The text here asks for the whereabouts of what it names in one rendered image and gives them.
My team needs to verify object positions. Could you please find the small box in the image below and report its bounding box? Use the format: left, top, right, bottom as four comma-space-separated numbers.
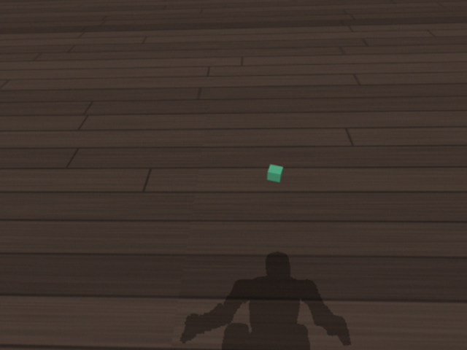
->
267, 164, 283, 182

